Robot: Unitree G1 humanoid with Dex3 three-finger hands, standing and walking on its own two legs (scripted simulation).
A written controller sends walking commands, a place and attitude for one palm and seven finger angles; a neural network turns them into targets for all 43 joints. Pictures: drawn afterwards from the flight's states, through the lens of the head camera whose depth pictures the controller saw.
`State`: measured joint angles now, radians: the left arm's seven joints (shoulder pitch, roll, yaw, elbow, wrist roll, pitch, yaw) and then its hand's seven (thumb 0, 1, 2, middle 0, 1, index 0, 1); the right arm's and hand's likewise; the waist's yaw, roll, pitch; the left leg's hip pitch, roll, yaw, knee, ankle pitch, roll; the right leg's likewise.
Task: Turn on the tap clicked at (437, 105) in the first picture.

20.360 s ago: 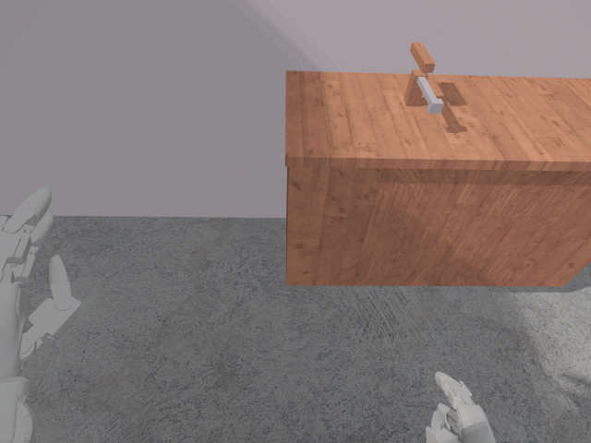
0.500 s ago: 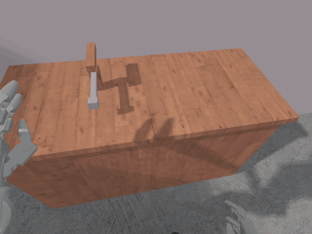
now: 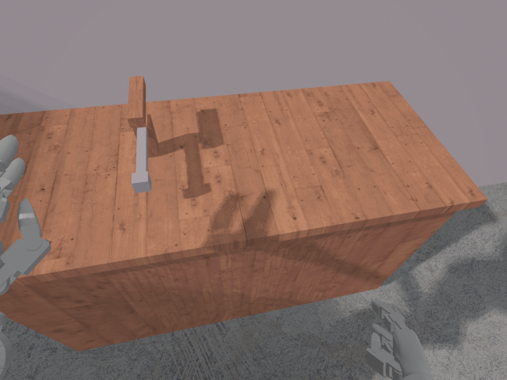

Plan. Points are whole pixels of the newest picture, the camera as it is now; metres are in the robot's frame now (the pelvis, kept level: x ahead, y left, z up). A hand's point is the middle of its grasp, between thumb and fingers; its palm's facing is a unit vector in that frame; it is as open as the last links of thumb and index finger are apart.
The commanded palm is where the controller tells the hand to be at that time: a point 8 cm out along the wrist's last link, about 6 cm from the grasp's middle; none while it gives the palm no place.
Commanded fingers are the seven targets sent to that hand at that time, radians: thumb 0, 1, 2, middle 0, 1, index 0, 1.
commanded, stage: shuffle to correct the standing spot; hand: left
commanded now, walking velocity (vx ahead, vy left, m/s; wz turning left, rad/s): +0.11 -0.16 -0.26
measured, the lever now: (141, 182) +0.41 +0.25 +0.03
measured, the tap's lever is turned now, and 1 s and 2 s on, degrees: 0 0 0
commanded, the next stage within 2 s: come to a stop and stand still in 0.48 s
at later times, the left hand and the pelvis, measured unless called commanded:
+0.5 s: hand (158, 192) +0.29 +0.16 +0.17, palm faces +0.19 -0.85 -0.48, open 7.4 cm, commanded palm +0.25 +0.21 +0.18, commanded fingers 0.00 0.90 0.90 -0.20 -0.30 -0.20 -0.30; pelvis +0.06 -0.05 -0.01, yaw -7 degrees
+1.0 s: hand (173, 187) +0.30 +0.14 +0.18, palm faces +0.26 -0.81 -0.53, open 7.4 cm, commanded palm +0.24 +0.18 +0.18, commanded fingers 0.00 0.90 0.90 -0.20 -0.30 -0.20 -0.30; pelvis +0.05 -0.08 +0.00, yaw -7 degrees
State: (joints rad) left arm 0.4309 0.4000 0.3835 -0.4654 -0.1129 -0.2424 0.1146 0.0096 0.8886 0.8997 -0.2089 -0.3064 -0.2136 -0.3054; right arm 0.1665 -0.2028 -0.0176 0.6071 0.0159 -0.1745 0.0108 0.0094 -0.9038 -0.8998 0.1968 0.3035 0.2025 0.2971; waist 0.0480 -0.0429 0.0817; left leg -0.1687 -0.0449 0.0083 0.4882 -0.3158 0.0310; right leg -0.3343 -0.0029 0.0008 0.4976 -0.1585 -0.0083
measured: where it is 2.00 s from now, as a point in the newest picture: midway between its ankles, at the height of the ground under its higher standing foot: outside the picture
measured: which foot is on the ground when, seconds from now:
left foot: down 0.00-0.24, up 0.26-0.42, down 0.44-1.00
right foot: down 0.00-1.00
